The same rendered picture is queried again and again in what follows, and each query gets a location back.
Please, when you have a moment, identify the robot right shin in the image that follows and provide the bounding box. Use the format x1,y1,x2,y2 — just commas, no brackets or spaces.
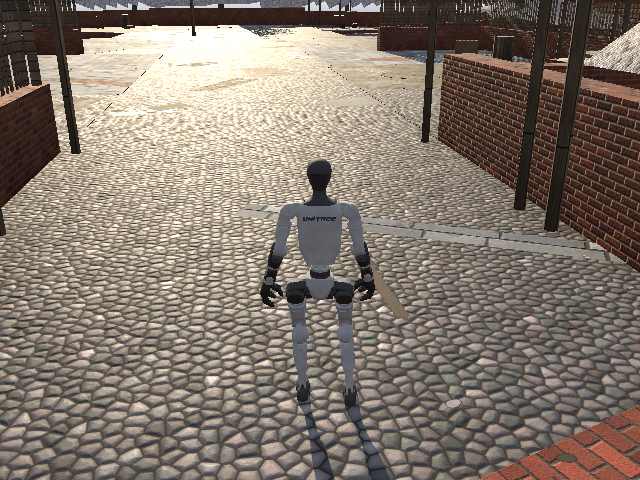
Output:
340,325,355,393

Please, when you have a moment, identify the robot left upper arm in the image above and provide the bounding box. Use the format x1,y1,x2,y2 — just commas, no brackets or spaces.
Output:
272,202,299,257

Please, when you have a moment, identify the robot right forearm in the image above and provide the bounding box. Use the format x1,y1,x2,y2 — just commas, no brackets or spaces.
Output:
355,241,374,282

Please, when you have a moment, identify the robot right hand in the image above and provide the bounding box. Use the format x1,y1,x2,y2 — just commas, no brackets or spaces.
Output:
353,278,376,301

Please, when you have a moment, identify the robot left hand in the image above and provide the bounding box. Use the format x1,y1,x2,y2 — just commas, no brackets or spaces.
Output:
260,282,283,307

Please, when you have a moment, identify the robot right upper arm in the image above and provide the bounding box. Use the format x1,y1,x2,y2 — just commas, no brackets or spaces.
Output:
340,201,366,256

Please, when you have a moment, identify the robot right thigh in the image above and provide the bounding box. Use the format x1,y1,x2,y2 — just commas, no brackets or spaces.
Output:
333,278,354,343

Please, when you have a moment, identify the robot left forearm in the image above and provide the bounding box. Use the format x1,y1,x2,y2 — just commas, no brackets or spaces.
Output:
263,241,283,285

